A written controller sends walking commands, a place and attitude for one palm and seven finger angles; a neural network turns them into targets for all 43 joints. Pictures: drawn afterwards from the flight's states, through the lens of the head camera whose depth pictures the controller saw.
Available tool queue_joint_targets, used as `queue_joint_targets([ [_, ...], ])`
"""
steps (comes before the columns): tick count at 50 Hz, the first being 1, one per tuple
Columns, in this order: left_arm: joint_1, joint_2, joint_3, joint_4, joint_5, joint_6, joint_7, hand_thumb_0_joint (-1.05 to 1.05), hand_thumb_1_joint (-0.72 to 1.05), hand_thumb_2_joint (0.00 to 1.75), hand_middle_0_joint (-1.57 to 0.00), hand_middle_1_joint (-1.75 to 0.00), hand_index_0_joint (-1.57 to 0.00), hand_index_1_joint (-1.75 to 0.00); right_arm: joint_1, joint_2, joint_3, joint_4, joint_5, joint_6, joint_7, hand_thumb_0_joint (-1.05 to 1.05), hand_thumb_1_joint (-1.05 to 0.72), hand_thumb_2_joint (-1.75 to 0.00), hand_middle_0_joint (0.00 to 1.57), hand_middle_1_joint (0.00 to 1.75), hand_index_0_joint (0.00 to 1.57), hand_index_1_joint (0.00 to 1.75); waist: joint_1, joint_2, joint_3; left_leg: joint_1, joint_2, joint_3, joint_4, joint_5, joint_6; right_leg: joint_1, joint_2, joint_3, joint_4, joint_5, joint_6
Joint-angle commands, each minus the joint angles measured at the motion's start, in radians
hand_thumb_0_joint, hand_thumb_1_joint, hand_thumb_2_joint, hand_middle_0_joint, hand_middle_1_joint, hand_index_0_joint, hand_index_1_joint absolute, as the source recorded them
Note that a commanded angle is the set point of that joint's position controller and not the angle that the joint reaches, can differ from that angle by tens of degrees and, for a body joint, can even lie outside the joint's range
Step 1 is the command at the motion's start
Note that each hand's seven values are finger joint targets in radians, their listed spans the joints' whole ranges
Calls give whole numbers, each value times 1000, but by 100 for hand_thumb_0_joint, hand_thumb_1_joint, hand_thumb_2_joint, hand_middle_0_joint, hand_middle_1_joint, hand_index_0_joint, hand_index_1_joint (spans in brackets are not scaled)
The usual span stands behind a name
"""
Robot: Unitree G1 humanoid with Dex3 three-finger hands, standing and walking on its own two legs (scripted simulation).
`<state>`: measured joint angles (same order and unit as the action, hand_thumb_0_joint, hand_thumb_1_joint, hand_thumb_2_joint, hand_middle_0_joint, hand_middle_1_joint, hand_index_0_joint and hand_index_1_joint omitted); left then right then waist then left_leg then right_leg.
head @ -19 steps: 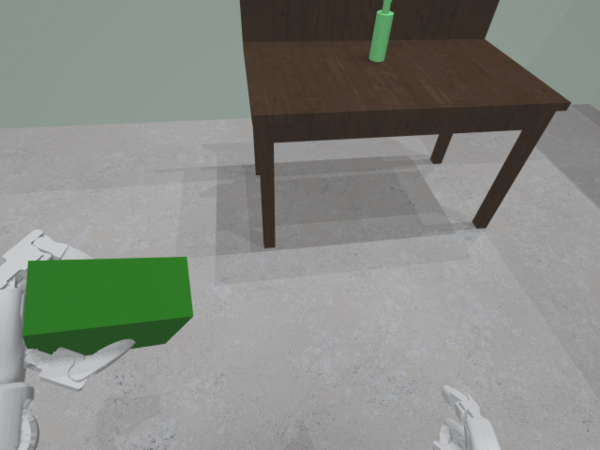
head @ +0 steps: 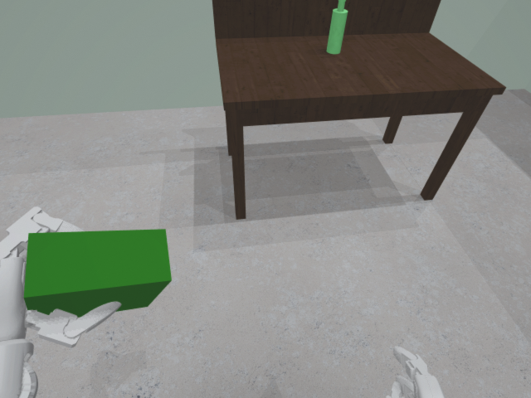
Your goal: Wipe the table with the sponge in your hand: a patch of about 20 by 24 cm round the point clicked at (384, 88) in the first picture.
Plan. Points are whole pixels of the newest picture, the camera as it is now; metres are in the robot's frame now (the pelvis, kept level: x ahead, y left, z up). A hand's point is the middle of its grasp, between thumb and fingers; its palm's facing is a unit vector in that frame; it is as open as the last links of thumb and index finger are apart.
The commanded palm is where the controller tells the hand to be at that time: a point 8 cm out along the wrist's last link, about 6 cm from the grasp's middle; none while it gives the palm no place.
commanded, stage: look at it before walking up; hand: left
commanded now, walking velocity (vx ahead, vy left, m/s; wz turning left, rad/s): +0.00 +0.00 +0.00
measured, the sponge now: (119, 274) +0.23 +0.20 +0.13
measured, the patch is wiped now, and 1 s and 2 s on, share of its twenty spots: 0.00 0.00 0.00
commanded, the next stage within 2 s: walk to a spot facing it in 0.02 s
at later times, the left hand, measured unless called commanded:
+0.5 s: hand (149, 241) +0.26 +0.17 +0.15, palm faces +0.32 -0.85 -0.41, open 10.5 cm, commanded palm +0.22 +0.21 +0.18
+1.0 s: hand (240, 158) +0.41 +0.07 +0.17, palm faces +0.07 -0.90 -0.42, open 10.5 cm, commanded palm +0.38 +0.13 +0.18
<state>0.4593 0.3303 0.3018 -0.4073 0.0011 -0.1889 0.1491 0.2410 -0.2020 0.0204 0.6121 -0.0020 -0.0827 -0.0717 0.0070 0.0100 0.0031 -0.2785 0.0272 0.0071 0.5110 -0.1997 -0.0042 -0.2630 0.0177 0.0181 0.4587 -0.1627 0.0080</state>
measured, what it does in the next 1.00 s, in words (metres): walks ahead, turning right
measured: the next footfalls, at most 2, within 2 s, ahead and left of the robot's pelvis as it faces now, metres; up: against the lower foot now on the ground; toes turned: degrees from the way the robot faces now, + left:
left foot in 1.04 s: +0.28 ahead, +0.02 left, +0.00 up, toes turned -13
right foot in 1.44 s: +0.29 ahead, -0.32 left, +0.00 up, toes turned -42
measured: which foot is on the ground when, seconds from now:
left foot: down 0.00-0.48, up 0.50-1.00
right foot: down 0.00-1.00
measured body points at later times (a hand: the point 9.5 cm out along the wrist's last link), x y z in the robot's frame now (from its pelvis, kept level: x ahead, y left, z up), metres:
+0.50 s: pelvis +0.02 -0.04 -0.02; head +0.01 -0.05 +0.43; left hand +0.24 +0.21 +0.18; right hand +0.16 -0.27 -0.11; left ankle +0.05 +0.12 -0.73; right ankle +0.04 -0.10 -0.74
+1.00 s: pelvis +0.14 -0.07 +0.00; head +0.14 -0.08 +0.45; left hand +0.40 +0.12 +0.19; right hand +0.19 -0.36 -0.09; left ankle +0.23 +0.03 -0.72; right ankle +0.04 -0.10 -0.74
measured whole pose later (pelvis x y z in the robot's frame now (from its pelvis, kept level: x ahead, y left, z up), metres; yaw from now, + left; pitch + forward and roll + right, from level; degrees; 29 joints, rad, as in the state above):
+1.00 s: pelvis +0.14 -0.07 +0.00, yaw -21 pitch +2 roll +1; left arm 0.49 0.38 0.34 -0.49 -0.02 -0.24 0.14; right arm 0.27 -0.23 -0.01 0.59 0.01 -0.03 -0.03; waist 0.01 -0.02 -0.03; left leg -0.42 0.07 0.12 0.63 -0.27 -0.01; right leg -0.12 0.13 0.11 0.46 -0.36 -0.12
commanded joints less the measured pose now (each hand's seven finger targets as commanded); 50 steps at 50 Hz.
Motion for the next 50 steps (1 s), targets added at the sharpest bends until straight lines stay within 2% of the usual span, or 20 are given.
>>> queue_joint_targets([
  [1, -102, 177, 125, -239, -12, -67, 24, 0, 10, 130, -120, -160, -120, -160, -116, -120, -42, -167, 3, -59, -13, 0, -90, -90, 20, 30, 20, 30, -3, 59, -71, -58, 48, -41, -161, -159, 20, 56, -38, 46, -96, -126, -6],
  [7, -89, 163, 114, -250, -11, -71, 24, 0, 10, 130, -120, -160, -120, -160, -107, -115, -40, -164, 3, -62, -10, 0, -90, -90, 20, 30, 20, 30, -4, 47, -95, -45, 53, -32, -137, -125, 19, 70, -45, 58, -74, -81, -12],
  [10, -109, 162, 114, -260, -14, -69, 25, 0, 10, 130, -120, -160, -120, -160, -110, -123, -48, -169, 0, -54, -8, 0, -90, -90, 20, 30, 20, 30, -8, 62, -87, -25, 92, -40, -132, -305, 34, -28, -39, 89, -33, -221, -31],
  [12, -140, 142, 100, -268, -9, -64, 26, 0, 10, 130, -120, -160, -120, -160, -112, -131, -49, -175, -3, -50, -13, 0, -90, -90, 20, 30, 20, 30, -11, 114, -45, -41, 146, -103, -188, -477, 60, -108, -6, 69, 37, -328, -30],
  [14, -151, 136, 102, -250, -4, -62, 28, 0, 10, 130, -120, -160, -120, -160, -109, -134, -49, -173, 0, -50, -16, 0, -90, -90, 20, 30, 20, 30, -10, 209, -29, -75, 255, -214, -273, -582, 111, -129, 37, -11, 241, -292, -16],
  [16, -171, 155, 112, -252, -8, -66, 26, 0, 10, 130, -120, -160, -120, -160, -96, -123, -56, -166, -3, -59, -17, 0, -90, -90, 20, 30, 20, 30, -14, 220, -39, 8, 323, -248, -263, -472, 152, -197, 18, -57, 358, -305, -3],
  [18, -164, 130, 83, -240, -4, -65, 15, 0, 10, 130, -120, -160, -120, -160, -84, -124, -59, -156, -11, -61, -4, 0, -90, -90, 20, 30, 20, 30, -14, 211, -38, 16, 328, -172, -216, -325, 148, -176, -1, -78, 346, -329, 1],
  [21, -196, 141, 79, -247, -3, -62, 7, 0, 10, 130, -120, -160, -120, -160, -101, -126, -57, -156, -7, -69, 10, 0, -90, -90, 20, 30, 20, 30, 8, 219, -48, -33, 279, 10, -70, -210, 84, -28, 2, -136, 166, -272, -4],
  [22, -198, 151, 77, -234, 2, -60, 5, 0, 10, 130, -120, -160, -120, -160, -106, -121, -53, -155, -10, -66, 17, 0, -90, -90, 20, 30, 20, 30, 16, 150, -36, -125, 246, 40, 52, -238, 60, 61, -21, -88, 70, -232, -27],
  [23, -198, 168, 87, -220, 5, -58, 4, 0, 10, 130, -120, -160, -120, -160, -102, -103, -54, -157, -4, -60, 23, 0, -90, -90, 20, 30, 20, 30, 19, -56, -32, -230, 150, 114, 291, -301, 19, 108, -135, 157, -69, -260, -105],
  [24, -204, 206, 108, -212, -2, -50, 10, 0, 10, 130, -120, -160, -120, -160, -141, -92, -52, -181, -2, -58, 23, 0, -90, -90, 20, 30, 20, 30, 36, -340, -15, -450, 12, 130, 588, -440, -30, 167, -351, 605, -203, -203, -218],
  [25, -252, 208, 110, -241, -18, -55, 20, 0, 10, 130, -120, -160, -120, -160, -160, -111, -57, -174, -3, -66, 28, 0, -90, -90, 20, 30, 20, 30, 19, -272, -14, -493, 38, -2, 722, -351, -39, 164, -404, 669, -245, -201, -242],
  [26, -238, 215, 136, -245, -9, -62, 20, 0, 10, 130, -120, -160, -120, -160, -165, -120, -66, -168, -4, -61, 29, 0, -90, -90, 20, 30, 20, 30, 5, -163, 2, -470, 71, -49, 736, -289, -45, 108, -364, 644, -252, -282, -240],
  [27, -143, 222, 147, -223, -13, -76, 15, 0, 10, 130, -120, -160, -120, -160, -127, -106, -52, -160, -6, -50, 28, 0, -90, -90, 20, 30, 20, 30, 4, -89, 7, -474, 79, -44, 760, -236, -52, 130, -339, 608, -223, -205, -259],
  [28, -94, 233, 160, -258, -18, -93, 13, 0, 10, 130, -120, -160, -120, -160, -119, -103, -45, -150, -8, -32, 29, 0, -90, -90, 20, 30, 20, 30, 5, -13, -13, -472, 83, -40, 763, -185, -59, 144, -300, 510, -188, -54, -248],
  [31, -38, 248, 208, -285, -27, -124, 12, 0, 10, 130, -120, -160, -120, -160, -132, -91, -43, -143, -10, 6, 35, 0, -90, -90, 20, 30, 20, 30, 0, -25, -113, -474, 81, -7, 703, -118, -71, 257, -230, 302, -123, 236, -205],
  [37, 10, 232, 207, -258, -40, -132, 19, 0, 10, 130, -120, -160, -120, -160, -121, -96, -57, -168, 1, 8, 38, 0, -90, -90, 20, 30, 20, 30, 8, -49, -152, -463, 79, 30, 494, -75, -57, 303, -209, 304, -126, 288, -210],
  [46, -43, 224, 171, -275, -38, -102, 22, 0, 10, 130, -120, -160, -120, -160, -123, -113, -61, -199, 16, -4, 35, 0, -90, -90, 20, 30, 20, 30, 24, -113, -97, -281, 54, 96, 176, -99, -11, 248, -202, 331, -101, 276, -225],
  [48, -61, 221, 169, -292, -36, -103, 22, 0, 10, 130, -120, -160, -120, -160, -109, -108, -54, -202, 13, -7, 30, 0, -90, -90, 20, 30, 20, 30, 21, -84, -88, -166, 44, 122, 76, -60, -2, 199, -172, 319, -70, 267, -206],
  [50, -105, 224, 168, -328, -38, -108, 25, 0, 10, 130, -120, -160, -120, -160, -76, -117, -60, -195, 12, -14, 21, 0, -90, -90, 20, 30, 20, 30, -8, -31, -132, 124, 43, 137, -54, 54, 25, 62, -116, 252, 102, 306, -145],
])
